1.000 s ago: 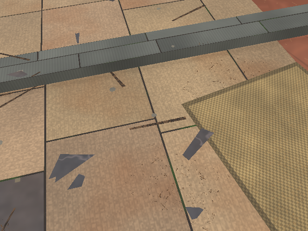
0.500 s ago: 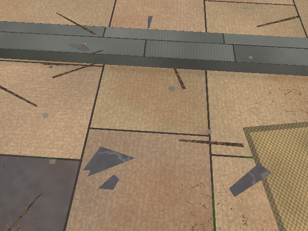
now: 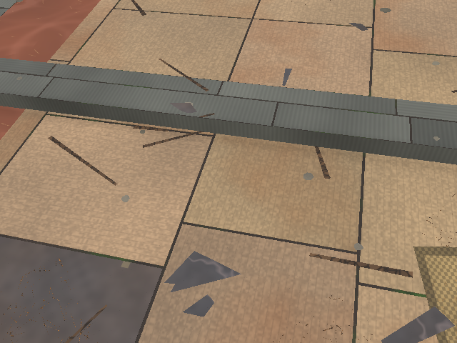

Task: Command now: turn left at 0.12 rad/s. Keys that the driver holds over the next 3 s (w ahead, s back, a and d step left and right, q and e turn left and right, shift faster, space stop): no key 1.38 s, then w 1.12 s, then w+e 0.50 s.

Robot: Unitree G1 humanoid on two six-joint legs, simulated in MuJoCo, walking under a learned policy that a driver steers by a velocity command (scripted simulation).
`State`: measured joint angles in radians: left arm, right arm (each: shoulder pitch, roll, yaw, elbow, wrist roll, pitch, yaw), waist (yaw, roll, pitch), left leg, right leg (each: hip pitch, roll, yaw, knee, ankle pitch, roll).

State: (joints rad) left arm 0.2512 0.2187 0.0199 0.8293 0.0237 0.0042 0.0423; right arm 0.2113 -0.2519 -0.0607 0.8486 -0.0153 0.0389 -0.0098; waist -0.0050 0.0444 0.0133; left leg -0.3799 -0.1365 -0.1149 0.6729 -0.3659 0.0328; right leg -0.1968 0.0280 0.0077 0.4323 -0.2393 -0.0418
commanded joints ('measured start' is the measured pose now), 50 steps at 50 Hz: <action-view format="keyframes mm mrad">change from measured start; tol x4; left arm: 1 -89 125 19 -62 -6 -29 2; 7 16 141 22 17 -5 -19 -2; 12 31 106 22 53 -22 -21 -13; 15 -28 118 26 82 -13 -8 -10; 29 6 86 9 220 -12 1 -12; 50 76 34 -12 302 -13 -5 -4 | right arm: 1 59 -92 -24 -8 -3 -3 1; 6 -2 -45 5 23 16 2 -16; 11 33 -129 0 83 -3 -18 -33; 14 8 -64 18 120 8 -24 -20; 25 18 -64 36 223 6 -36 -32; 50 110 1 61 301 7 -43 -34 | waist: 1 -48 -172 -6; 8 5 -190 -49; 10 3 -145 -66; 12 37 1 -40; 24 12 -29 49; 50 11 -42 59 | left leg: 1 39 48 3 160 -31 -34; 5 75 83 72 -42 -50 -63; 7 120 85 91 -171 2 -57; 9 247 118 68 -363 231 -44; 11 386 225 -33 -298 478 -21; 14 252 209 -30 -326 350 3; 26 205 208 -42 -382 213 15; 50 178 196 -27 -371 199 18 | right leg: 1 -8 -237 185 -160 433 -143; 3 79 -208 140 -107 573 -134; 7 174 -210 164 -37 689 -127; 9 132 -196 165 -24 624 -80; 11 24 -145 144 -42 388 -30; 13 57 -92 94 -97 205 -13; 30 50 -99 98 -119 79 1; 50 21 -101 98 -107 77 2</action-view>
